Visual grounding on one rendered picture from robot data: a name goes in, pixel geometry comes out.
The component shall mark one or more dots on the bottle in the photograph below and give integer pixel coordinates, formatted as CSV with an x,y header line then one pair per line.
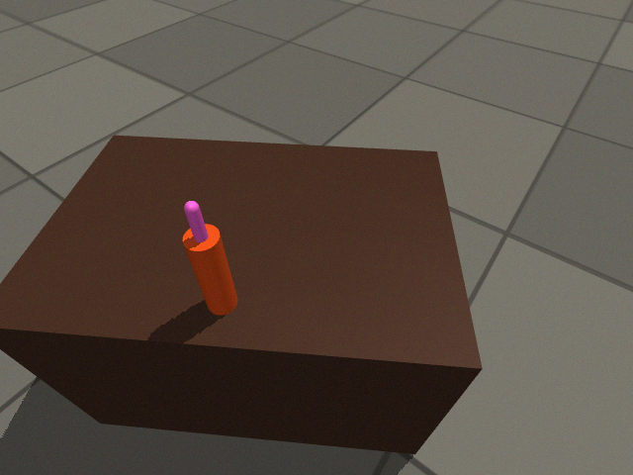
x,y
206,253

